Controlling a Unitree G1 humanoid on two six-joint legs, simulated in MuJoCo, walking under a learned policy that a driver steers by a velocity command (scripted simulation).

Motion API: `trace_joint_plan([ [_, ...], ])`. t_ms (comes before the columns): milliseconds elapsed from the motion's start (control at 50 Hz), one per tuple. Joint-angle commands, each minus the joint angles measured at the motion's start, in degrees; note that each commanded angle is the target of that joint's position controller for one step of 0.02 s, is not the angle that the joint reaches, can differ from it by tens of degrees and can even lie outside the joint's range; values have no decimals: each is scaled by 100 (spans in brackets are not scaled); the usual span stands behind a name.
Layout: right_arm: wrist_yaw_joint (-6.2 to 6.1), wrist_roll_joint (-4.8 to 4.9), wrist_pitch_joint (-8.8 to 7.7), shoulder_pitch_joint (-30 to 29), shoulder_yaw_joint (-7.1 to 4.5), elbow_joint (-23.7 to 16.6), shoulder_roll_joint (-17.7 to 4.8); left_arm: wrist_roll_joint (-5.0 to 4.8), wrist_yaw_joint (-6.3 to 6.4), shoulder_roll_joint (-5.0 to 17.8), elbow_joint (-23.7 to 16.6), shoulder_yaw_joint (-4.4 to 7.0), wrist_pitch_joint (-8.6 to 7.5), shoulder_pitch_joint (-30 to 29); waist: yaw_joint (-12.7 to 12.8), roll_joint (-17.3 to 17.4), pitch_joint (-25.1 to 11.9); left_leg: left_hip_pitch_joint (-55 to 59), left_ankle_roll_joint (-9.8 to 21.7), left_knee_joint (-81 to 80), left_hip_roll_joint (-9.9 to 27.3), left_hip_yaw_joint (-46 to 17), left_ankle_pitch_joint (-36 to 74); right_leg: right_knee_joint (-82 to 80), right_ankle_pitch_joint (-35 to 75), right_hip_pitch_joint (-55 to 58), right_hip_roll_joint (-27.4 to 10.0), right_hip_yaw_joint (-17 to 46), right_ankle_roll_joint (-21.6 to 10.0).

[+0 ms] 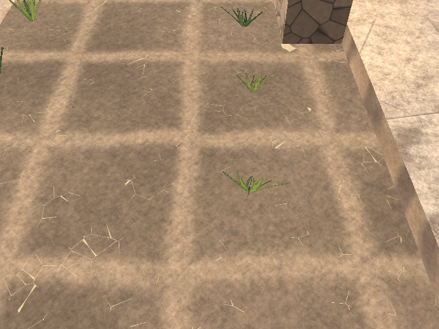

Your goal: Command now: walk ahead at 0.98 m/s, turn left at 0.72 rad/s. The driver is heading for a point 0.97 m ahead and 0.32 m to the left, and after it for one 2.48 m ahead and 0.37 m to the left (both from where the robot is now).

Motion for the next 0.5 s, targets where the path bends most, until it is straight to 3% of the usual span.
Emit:
trace_joint_plan([
  [20, 94, 43, 33, -468, 127, -480, 160, 3, 9, 54, -330, -106, -183, -246, -202, -440, 834, 65, 47, -684, -86, 415, 826, -1280, 2854, -1027, -1215, 111, 459],
  [80, 159, 18, -13, -1025, 180, -730, 62, -30, 187, 323, -274, -137, -152, 40, -212, -315, 955, 462, 183, -2168, -422, 1054, 974, -1180, 4914, -459, -1221, -337, 559],
  [120, 189, -1, -4, -900, 145, -703, -161, -43, 360, 698, -334, -94, -124, 129, -388, -541, 594, 1171, 312, -2692, -851, 1408, 982, -530, 7091, 107, -1412, -451, 613],
  [140, 183, 9, 26, -595, 103, -627, -311, -49, 453, 913, -393, -42, -75, 61, -610, -710, 340, 1608, 372, -2790, -1026, 1464, 817, -5, 7887, 313, -1548, -453, 622],
  [160, 157, 16, 63, 65, 18, -470, -540, -29, 515, 1106, -485, 20, -4, -134, -1005, -857, -31, 2303, 468, -2799, -1184, 1429, 507, 840, 8501, 369, -1684, -385, 597],
  [180, 105, 8, 106, 1133, -113, -185, -819, 11, 528, 1259, -628, 86, 76, -483, -1536, -931, -508, 3342, 615, -2773, -1265, 1253, 136, 2112, 8705, 139, -1799, -249, 511],
  [200, 4, 16, 129, 2356, -288, 186, -1112, 76, 480, 1331, -810, 142, 164, -936, -2084, -757, -940, 4590, 871, -3121, -1167, 743, -368, 3993, 7809, -534, -1775, -55, 369],
  [220, -105, 138, 135, 2235, -411, 281, -1177, 67, 309, 1046, -867, 136, 206, -1203, -1915, 115, -597, 5026, 1106, -3744, -889, 168, -705, 6371, 2656, -1638, -775, -17, 230],
  [240, -114, 96, 154, 1603, -425, 232, -1413, 188, 232, 96, -1302, -115, 93, -1255, -1013, 1057, -84, 5245, 1284, -3069, -388, -1228, 704, 8046, -1044, -3728, -164, 561, 238],
  [260, -116, -37, 166, 1362, -416, 43, -1606, -2, 158, 54, -1968, -207, -54, -1048, -580, 1112, -1043, 6085, 2277, -4515, 460, -3786, -1057, 8162, -961, -4931, -120, 1693, 345],
  [280, -154, -91, 148, 1288, -375, -24, -1227, 72, 131, 403, -1955, -205, -189, -1232, -566, 113, -592, 5611, 2039, -5718, 780, -4566, -2573, 7511, -606, -5228, -437, 1953, 300],
  [300, -192, -108, 110, 1083, -314, -32, -950, 78, 109, 595, -1915, -163, -208, -1353, -309, -540, -5, 4735, 1737, -5983, 687, -4261, -2662, 6898, -240, -5019, -666, 1960, 342],
  [320, -214, -62, 41, 896, -278, -45, -910, 196, 116, 557, -1900, -179, -135, -1432, -59, -841, 212, 4038, 1521, -5991, 419, -3790, -2140, 6553, -197, -4687, -800, 1951, 437],
  [340, -266, -6, -75, 817, -264, -139, -958, 301, 106, 511, -1914, -212, -2, -1348, 122, -871, 296, 3413, 1489, -5980, 243, -3476, -1695, 6145, -154, -4329, -956, 1985, 585],
  [360, -287, 39, -165, 763, -204, -140, -848, 345, 84, 479, -1926, -239, 137, -1424, 218, -977, 423, 2834, 1408, -6018, 4, -3106, -1451, 5786, -138, -4060, -1109, 1926, 728],
  [380, -280, 64, -247, 752, -195, -175, -893, 346, 61, 441, -2048, -268, 225, -1645, 217, -962, 504, 2358, 1345, -6098, -220, -2778, -1183, 5226, -32, -3799, -1181, 1812, 836],
  [400, -274, 61, -305, 777, -223, -215, -1014, 329, 37, 435, -2199, -293, 261, -2001, 120, -899, 573, 2090, 1283, -6188, -438, -2486, -736, 4640, 286, -3605, -1183, 1648, 903],
  [440, -244, 71, -341, 1039, -253, -189, -1055, 208, -12, 355, -2503, -360, 267, -2691, -161, -584, 624, 2036, 1059, -6056, -748, -2066, 435, 3380, 1297, -3256, -1072, 1472, 880],
  [500, -146, 129, -308, 1438, -342, -163, -1199, 63, -21, 311, -2745, -415, 259, -3170, -618, -47, 276, 2872, 729, -5787, -807, -2017, 1579, 2077, 2268, -2896, -653, 1299, 664],
])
